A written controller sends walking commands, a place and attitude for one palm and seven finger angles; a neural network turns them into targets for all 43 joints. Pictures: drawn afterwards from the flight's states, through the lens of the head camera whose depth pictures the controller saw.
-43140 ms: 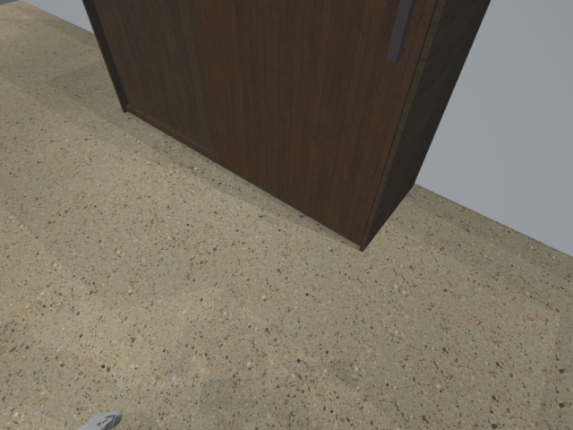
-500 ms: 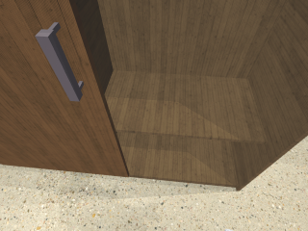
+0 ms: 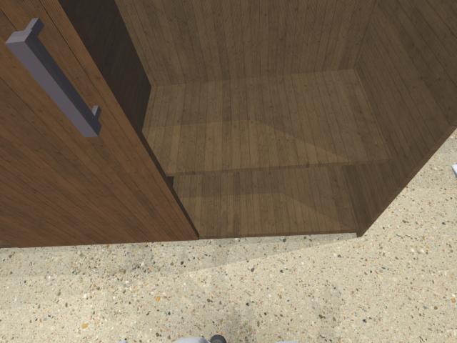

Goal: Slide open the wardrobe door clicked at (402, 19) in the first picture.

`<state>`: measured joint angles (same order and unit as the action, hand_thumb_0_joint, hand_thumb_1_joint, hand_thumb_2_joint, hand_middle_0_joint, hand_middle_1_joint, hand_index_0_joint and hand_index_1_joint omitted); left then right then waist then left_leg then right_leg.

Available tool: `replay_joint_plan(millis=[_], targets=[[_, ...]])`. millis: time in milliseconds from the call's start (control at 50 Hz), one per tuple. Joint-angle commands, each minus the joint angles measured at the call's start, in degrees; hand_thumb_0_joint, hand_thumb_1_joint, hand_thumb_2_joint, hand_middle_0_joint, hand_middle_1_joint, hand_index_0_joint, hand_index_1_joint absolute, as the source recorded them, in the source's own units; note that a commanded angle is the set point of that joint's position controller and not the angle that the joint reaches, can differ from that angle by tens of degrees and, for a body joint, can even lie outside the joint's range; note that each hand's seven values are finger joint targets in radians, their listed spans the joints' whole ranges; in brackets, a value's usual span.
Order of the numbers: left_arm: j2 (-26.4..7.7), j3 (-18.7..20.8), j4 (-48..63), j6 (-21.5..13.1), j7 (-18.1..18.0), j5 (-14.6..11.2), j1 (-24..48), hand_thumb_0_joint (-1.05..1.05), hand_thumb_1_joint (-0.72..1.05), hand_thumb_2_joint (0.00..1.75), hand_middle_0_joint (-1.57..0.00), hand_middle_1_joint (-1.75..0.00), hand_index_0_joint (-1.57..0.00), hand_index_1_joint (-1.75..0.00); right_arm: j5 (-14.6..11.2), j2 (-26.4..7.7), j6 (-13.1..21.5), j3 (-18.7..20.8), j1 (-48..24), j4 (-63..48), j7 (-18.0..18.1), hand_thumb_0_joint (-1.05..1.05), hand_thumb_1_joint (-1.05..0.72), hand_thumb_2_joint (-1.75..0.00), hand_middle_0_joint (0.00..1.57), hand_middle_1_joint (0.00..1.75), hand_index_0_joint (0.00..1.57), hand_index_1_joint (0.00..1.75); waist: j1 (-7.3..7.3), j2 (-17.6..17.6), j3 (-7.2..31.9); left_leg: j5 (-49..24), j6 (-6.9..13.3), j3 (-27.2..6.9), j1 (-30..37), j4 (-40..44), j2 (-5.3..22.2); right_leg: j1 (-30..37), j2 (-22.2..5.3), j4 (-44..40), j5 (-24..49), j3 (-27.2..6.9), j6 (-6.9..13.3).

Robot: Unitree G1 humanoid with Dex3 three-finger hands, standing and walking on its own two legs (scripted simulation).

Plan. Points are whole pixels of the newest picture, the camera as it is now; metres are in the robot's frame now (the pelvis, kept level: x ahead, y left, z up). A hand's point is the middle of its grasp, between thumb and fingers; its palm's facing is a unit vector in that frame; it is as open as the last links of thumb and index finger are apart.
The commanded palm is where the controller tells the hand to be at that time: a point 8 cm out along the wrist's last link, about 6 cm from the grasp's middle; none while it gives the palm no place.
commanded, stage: step back with the hand held close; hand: right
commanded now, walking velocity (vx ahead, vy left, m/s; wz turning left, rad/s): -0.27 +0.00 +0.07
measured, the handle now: (67, 83) +0.49 +0.27 +0.18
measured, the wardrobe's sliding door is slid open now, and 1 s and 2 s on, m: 0.69 0.69 0.69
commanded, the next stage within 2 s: stop stepping back and stand still in 0.66 s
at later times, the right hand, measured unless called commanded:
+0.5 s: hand out of the picture +0.09 -0.23 +0.14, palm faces +0.25 +0.82 -0.51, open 7.4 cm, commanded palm +0.02 -0.28 +0.18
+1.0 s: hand out of the picture -0.05 -0.25 +0.16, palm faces +0.21 +0.82 -0.53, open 7.4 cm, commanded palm -0.11 -0.30 +0.18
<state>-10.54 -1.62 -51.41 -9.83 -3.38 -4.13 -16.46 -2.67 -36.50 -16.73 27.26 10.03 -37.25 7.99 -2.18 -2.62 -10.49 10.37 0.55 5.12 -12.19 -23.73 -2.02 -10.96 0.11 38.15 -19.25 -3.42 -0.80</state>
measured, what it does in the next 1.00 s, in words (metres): walks backwards: right foot, then left foot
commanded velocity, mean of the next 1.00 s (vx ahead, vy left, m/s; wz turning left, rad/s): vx -0.14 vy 0.00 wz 0.03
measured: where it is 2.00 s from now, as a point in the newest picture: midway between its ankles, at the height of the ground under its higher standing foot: outside the picture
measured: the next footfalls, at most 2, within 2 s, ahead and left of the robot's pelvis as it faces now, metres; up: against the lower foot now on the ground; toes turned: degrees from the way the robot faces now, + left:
right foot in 0.56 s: -0.14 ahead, -0.15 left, +0.00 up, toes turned +0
left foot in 0.78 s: -0.16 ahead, +0.08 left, +0.00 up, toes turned +6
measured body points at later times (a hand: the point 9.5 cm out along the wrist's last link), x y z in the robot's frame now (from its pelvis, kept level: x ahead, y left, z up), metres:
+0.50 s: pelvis -0.12 +0.00 -0.01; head -0.04 -0.03 +0.43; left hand +0.07 +0.23 -0.10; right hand +0.07 -0.27 +0.17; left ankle -0.02 +0.07 -0.74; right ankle -0.16 -0.14 -0.71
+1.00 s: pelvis -0.27 -0.03 -0.01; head -0.23 -0.05 +0.44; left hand -0.12 +0.22 -0.09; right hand -0.07 -0.29 +0.19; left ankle -0.20 +0.07 -0.73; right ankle -0.23 -0.14 -0.74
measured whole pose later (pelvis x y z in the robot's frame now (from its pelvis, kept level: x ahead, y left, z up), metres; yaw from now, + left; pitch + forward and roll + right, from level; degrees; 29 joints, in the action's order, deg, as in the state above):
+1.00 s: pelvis -0.27 -0.03 -0.01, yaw +4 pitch -1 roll +0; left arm -10.8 -0.4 -34.1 -2.8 -4.0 -0.2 -10.0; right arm -2.3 -28.9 9.3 23.6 36.8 -40.3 8.4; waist 1.0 -3.2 -5.6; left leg 11.8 1.9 2.9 -22.5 -34.3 -0.8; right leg -18.8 -0.3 36.0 -16.0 0.7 0.6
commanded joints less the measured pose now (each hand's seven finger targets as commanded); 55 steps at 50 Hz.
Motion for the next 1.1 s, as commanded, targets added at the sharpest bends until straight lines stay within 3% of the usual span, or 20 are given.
replay_joint_plan(millis=[0, 40, 100, 140, 200, 260, 340, 420, 500, 540, 580, 620, 680, 720, 760, 820, 840, 920, 1000, 1080], targets=[[-4.98, 4.60, 19.17, -4.63, 3.13, 1.59, 11.88, 0.00, 0.90, 0.90, -0.20, -0.30, -0.20, -0.30, -0.54, 11.11, 18.66, -1.72, 29.32, -11.44, -0.42, 0.00, -0.90, -0.90, 0.20, 0.30, 0.20, 0.30, 2.67, 7.75, 22.34, -21.23, 5.56, -6.80, 7.91, -7.51, 9.49, -2.95, -4.41, -4.56, 31.19, -3.78, -1.58], [-5.97, 9.21, 16.72, 1.50, 4.15, 0.98, 11.62, 0.00, 0.90, 0.90, -0.20, -0.30, -0.20, -0.30, 0.92, 19.00, 16.70, -0.89, 39.92, 17.71, -2.19, 0.00, -0.90, -0.90, 0.20, 0.30, 0.20, 0.30, 2.43, 9.30, 15.49, -1.20, -1.64, -0.04, -0.97, -14.67, 1.93, -4.59, -11.31, -16.90, 37.83, -7.43, 2.13], [-8.46, 9.31, 16.51, 5.93, 3.37, -0.62, 14.60, 0.00, 0.90, 0.90, -0.20, -0.30, -0.20, -0.30, -0.55, 8.55, 22.67, 4.41, 19.20, 29.82, -4.54, 0.00, -0.90, -0.90, 0.20, 0.30, 0.20, 0.30, 3.57, -7.53, 1.00, 12.94, -0.62, -2.29, -16.63, -20.00, -1.12, -4.25, -15.33, -18.95, 50.81, -13.71, 2.78], [-8.36, 8.68, 19.56, 6.91, 2.47, -0.51, 15.19, 0.00, 0.90, 0.90, -0.20, -0.30, -0.20, -0.30, -0.60, 7.64, 24.59, 3.07, 15.97, 29.66, -5.50, 0.00, -0.90, -0.90, 0.20, 0.30, 0.20, 0.30, 3.40, -11.49, 3.86, 9.89, -0.20, -3.58, -13.89, -15.72, 0.87, -0.81, -14.58, -18.57, 52.67, -10.37, 1.41], [-8.66, 6.94, 26.01, 9.46, 2.39, 0.92, 14.87, 0.00, 0.90, 0.90, -0.20, -0.30, -0.20, -0.30, 0.56, 6.90, 24.03, -1.75, 21.73, 9.54, -6.06, 0.00, -0.90, -0.90, 0.20, 0.30, 0.20, 0.30, 1.72, -4.76, 11.64, -10.41, 0.67, -9.98, 0.03, -2.03, 7.08, -4.57, -10.21, -7.73, 28.96, -3.39, 5.05], [-8.55, 2.95, 31.55, 8.38, 2.20, 1.76, 13.01, 0.00, 0.90, 0.90, -0.20, -0.30, -0.20, -0.30, -0.18, 0.93, 25.80, -4.39, 16.80, -19.41, -4.22, 0.00, -0.90, -0.90, 0.20, 0.30, 0.20, 0.30, 0.92, -3.02, 18.64, -26.50, 5.53, -30.68, 3.88, 5.47, 22.29, -14.22, 1.10, 14.93, -15.15, 2.22, 4.08], [-9.66, 2.44, 29.90, 5.93, -0.94, 1.78, 11.44, 0.00, 0.90, 0.90, -0.20, -0.30, -0.20, -0.30, 0.50, -9.54, 24.39, 4.71, 13.72, -32.65, 3.42, 0.00, -0.90, -0.90, 0.20, 0.30, 0.20, 0.30, 1.19, 8.76, 27.90, -29.07, 7.82, -27.81, 4.88, 0.96, 22.79, -9.28, -0.05, 24.69, -12.63, -1.17, 2.27], [-6.12, 3.41, 25.65, 7.98, -2.20, 3.65, 12.99, 0.00, 0.90, 0.90, -0.20, -0.30, -0.20, -0.30, 0.68, -4.12, 22.39, 5.20, 19.46, -19.86, 5.15, 0.00, -0.90, -0.90, 0.20, 0.30, 0.20, 0.30, 1.05, 7.43, 23.89, -22.99, 6.17, -21.53, 4.01, 0.08, 18.43, -4.89, 1.45, 10.95, -8.71, 1.40, 1.32], [-7.06, 4.34, 22.91, 6.82, -2.13, 3.97, 10.33, 0.00, 0.90, 0.90, -0.20, -0.30, -0.20, -0.30, -0.20, -3.36, 25.64, 9.00, 18.54, -12.12, 3.37, 0.00, -0.90, -0.90, 0.20, 0.30, 0.20, 0.30, 1.76, -2.17, 21.37, -5.37, 3.90, -15.52, 1.60, 0.68, 16.04, -0.80, -0.87, -7.85, -4.77, 3.73, 2.22], [-8.28, 5.72, 24.19, 6.70, -2.26, 3.22, 12.15, 0.00, 0.90, 0.90, -0.20, -0.30, -0.20, -0.30, -0.05, 1.82, 25.60, 7.35, 23.65, -5.67, 2.36, 0.00, -0.90, -0.90, 0.20, 0.30, 0.20, 0.30, 1.38, 5.24, 16.79, 2.46, -0.07, -9.90, -4.05, -8.68, 6.64, -3.65, -10.20, -17.30, 4.69, -7.81, 6.46], [-7.11, 5.55, 24.09, 6.41, -1.87, 3.23, 15.80, 0.00, 0.90, 0.90, -0.20, -0.30, -0.20, -0.30, 0.47, 1.55, 25.58, 9.05, 22.91, -2.71, 1.71, 0.00, -0.90, -0.90, 0.20, 0.30, 0.20, 0.30, 1.72, 12.44, 12.48, 11.58, -2.16, -4.21, -6.55, -25.28, 2.04, -13.35, -19.54, -20.95, 16.29, -10.58, 9.16], [-7.35, 5.44, 23.79, 6.52, -1.36, 3.64, 16.78, 0.00, 0.90, 0.90, -0.20, -0.30, -0.20, -0.30, 1.23, 4.94, 25.14, 5.45, 22.03, -1.60, 0.90, 0.00, -0.90, -0.90, 0.20, 0.30, 0.20, 0.30, 1.95, 7.02, 7.59, 12.64, -1.98, -6.08, -7.91, -31.59, 1.02, -19.65, -19.66, -20.62, 18.54, -8.03, 9.92], [-7.98, 5.49, 24.59, 6.24, -0.20, 2.77, 13.62, 0.00, 0.90, 0.90, -0.20, -0.30, -0.20, -0.30, 1.50, 9.84, 24.31, -1.55, 24.40, -1.81, -0.41, 0.00, -0.90, -0.90, 0.20, 0.30, 0.20, 0.30, 0.90, 7.59, 9.64, 8.45, -2.47, -3.21, -5.07, -15.45, 1.77, -10.90, -15.51, -15.09, 25.42, -2.30, 6.80], [-8.70, 4.92, 25.96, 5.48, 0.25, 2.74, 12.81, 0.00, 0.90, 0.90, -0.20, -0.30, -0.20, -0.30, 1.66, 8.16, 24.89, -3.05, 22.33, -7.91, -0.43, 0.00, -0.90, -0.90, 0.20, 0.30, 0.20, 0.30, 1.01, 8.17, 12.84, 0.09, -2.19, -3.60, 0.35, -6.92, 2.72, -10.04, -13.97, -11.41, 21.31, -2.13, 5.57], [-7.55, 3.81, 27.17, 4.89, -0.08, 2.93, 12.78, 0.00, 0.90, 0.90, -0.20, -0.30, -0.20, -0.30, 1.89, 3.78, 26.36, -1.76, 19.92, -12.56, 0.08, 0.00, -0.90, -0.90, 0.20, 0.30, 0.20, 0.30, 1.63, 1.38, 15.22, -20.75, 0.89, -11.87, 5.47, -3.63, 10.96, -14.27, -7.69, -4.61, 8.91, 2.21, 2.53], [-5.86, 3.34, 27.28, 4.14, -0.54, 2.58, 9.69, 0.00, 0.90, 0.90, -0.20, -0.30, -0.20, -0.30, 0.61, -0.07, 28.12, 2.25, 20.69, -16.11, 1.50, 0.00, -0.90, -0.90, 0.20, 0.30, 0.20, 0.30, 0.49, -4.14, 25.23, -30.43, 7.84, -21.74, 6.98, -0.38, 20.39, -11.97, -1.02, 10.77, -8.06, 2.77, 0.87], [-6.09, 3.25, 27.71, 3.82, -0.91, 2.74, 10.16, 0.00, 0.90, 0.90, -0.20, -0.30, -0.20, -0.30, 0.48, -3.98, 28.43, 6.36, 21.72, -18.20, 2.21, 0.00, -0.90, -0.90, 0.20, 0.30, 0.20, 0.30, 0.02, -0.16, 27.66, -26.64, 7.99, -21.76, 6.90, -0.67, 20.30, -11.42, -1.22, 11.92, -9.52, 1.85, 1.06], [-6.12, 3.45, 25.76, 4.32, -1.16, 4.30, 9.09, 0.00, 0.90, 0.90, -0.20, -0.30, -0.20, -0.30, -0.15, -1.34, 29.87, 8.46, 28.01, -15.63, 3.32, 0.00, -0.90, -0.90, 0.20, 0.30, 0.20, 0.30, 2.29, 4.40, 23.34, 8.35, 3.43, -14.00, -2.68, 0.40, 11.90, 0.14, -0.70, -8.08, 1.27, 3.58, 2.03], [-8.89, 3.55, 24.84, 2.86, -2.08, 3.77, 10.39, 0.00, 0.90, 0.90, -0.20, -0.30, -0.20, -0.30, 0.75, 3.24, 30.34, 6.13, 26.09, -4.21, 2.70, 0.00, -0.90, -0.90, 0.20, 0.30, 0.20, 0.30, 2.19, 17.79, 10.16, 14.73, -0.95, -2.11, -0.28, -17.39, -0.11, -20.01, -14.08, -29.96, -33.71, -12.92, 7.95], [-8.77, 3.85, 23.13, 1.23, -1.66, 3.43, 9.54, 0.00, 0.90, 0.90, -0.20, -0.30, -0.20, -0.30, 1.77, 8.69, 29.70, -2.11, 19.25, 5.29, 1.39, 0.00, -0.90, -0.90, 0.20, 0.30, 0.20, 0.30, 2.61, 9.91, 4.63, 15.47, -0.52, 1.06, -1.12, -15.83, 0.08, -20.11, -12.68, -26.24, -23.33, -8.47, 8.23]])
